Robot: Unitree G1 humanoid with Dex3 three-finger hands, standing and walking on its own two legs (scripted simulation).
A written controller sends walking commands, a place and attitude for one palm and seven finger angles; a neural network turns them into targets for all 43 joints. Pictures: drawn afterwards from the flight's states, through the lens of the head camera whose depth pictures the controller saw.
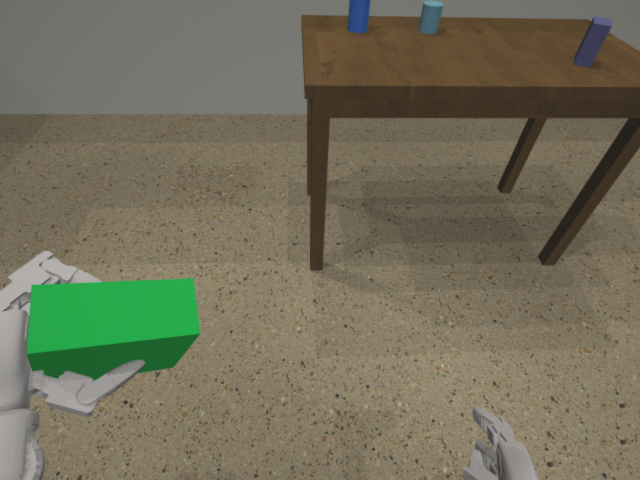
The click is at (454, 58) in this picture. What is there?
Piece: table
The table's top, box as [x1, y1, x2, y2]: [302, 15, 639, 99]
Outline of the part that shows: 302,15 302,45 305,98 639,99 639,51 610,33 608,33 589,68 572,64 573,56 590,23 590,21 587,19 440,17 437,32 435,34 424,34 417,30 420,17 369,16 367,31 363,33 353,33 347,30 348,16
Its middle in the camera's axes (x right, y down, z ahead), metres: +0.49 -0.61 +1.26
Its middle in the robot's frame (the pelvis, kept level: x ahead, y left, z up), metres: +1.37 -0.40 +0.01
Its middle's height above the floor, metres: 0.78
